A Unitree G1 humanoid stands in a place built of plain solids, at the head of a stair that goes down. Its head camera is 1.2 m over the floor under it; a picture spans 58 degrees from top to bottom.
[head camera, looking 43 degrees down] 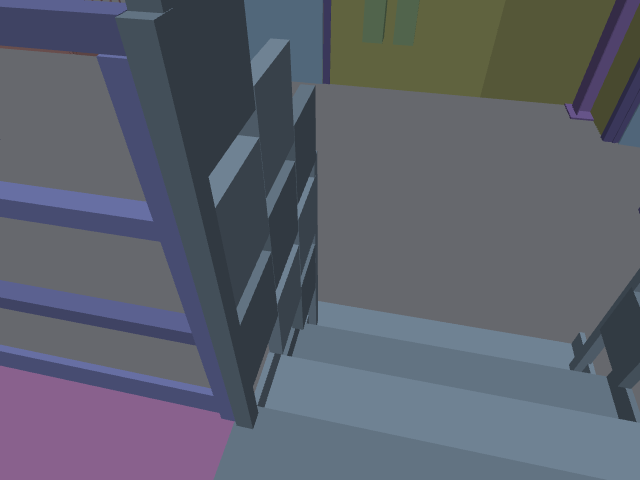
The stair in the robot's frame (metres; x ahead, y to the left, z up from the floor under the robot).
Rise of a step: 0.20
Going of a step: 0.30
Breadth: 1.32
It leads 12 degrees to the right of straight ahead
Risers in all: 4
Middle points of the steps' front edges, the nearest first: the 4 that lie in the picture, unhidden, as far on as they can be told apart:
0.46 -0.42 0.00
0.75 -0.48 -0.20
1.05 -0.54 -0.41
1.34 -0.61 -0.61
